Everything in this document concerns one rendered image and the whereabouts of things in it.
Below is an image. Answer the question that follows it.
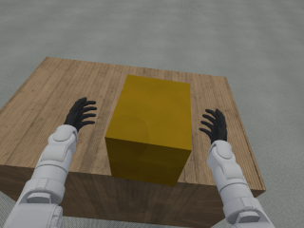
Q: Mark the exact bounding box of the left robot forearm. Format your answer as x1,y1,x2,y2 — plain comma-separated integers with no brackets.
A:
3,124,78,228

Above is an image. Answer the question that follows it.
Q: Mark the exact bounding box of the right robot forearm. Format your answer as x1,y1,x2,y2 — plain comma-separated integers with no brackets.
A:
206,140,275,228

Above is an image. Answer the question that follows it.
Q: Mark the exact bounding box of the carton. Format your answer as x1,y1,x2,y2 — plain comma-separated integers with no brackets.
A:
104,74,192,187

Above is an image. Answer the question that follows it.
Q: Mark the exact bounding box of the robot right hand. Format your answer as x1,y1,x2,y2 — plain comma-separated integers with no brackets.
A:
199,109,228,144

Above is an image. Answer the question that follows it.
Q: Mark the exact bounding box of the pedestal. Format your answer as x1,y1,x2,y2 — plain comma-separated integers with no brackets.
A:
0,57,267,228

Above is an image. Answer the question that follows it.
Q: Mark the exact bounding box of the robot left hand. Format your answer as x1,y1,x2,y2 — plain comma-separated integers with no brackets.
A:
64,97,97,133

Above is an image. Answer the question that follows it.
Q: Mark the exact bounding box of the robot left upper arm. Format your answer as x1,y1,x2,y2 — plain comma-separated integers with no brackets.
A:
7,203,63,228

